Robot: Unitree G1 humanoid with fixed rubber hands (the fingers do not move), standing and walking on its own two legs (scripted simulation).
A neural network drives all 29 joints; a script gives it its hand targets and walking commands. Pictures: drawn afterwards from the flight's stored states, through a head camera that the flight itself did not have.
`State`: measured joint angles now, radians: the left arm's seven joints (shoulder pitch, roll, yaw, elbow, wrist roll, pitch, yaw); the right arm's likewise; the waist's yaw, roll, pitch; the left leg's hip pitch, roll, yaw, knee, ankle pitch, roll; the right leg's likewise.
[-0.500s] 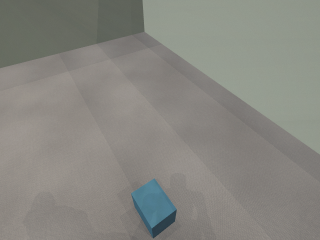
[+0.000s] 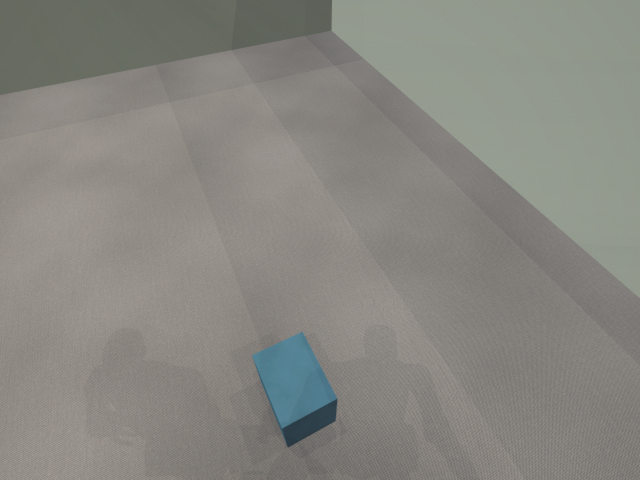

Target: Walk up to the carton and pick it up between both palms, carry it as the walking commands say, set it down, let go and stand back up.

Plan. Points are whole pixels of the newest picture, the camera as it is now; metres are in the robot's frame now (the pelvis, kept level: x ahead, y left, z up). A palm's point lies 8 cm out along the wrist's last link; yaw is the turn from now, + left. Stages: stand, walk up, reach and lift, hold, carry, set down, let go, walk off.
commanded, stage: walk up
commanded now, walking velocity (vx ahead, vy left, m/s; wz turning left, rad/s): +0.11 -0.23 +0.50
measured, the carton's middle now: (295, 389) +0.47 +0.09 -0.66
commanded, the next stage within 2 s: none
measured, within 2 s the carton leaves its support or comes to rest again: neither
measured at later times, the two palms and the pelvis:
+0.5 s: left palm out of the picture -0.02 +0.16 -0.14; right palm (526, 423) +0.22 -0.27 -0.10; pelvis +0.05 -0.07 +0.01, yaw +15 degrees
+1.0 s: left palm out of the picture -0.05 +0.21 -0.10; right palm (508, 409) +0.25 -0.26 -0.11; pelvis +0.06 -0.06 +0.01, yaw +22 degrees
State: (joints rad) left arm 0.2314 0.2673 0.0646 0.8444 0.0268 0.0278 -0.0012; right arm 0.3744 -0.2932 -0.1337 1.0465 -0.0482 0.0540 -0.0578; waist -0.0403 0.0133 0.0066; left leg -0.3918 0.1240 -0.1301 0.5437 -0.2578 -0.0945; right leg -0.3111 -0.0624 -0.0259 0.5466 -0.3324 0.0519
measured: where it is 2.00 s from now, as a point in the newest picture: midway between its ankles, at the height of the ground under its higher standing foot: outside the picture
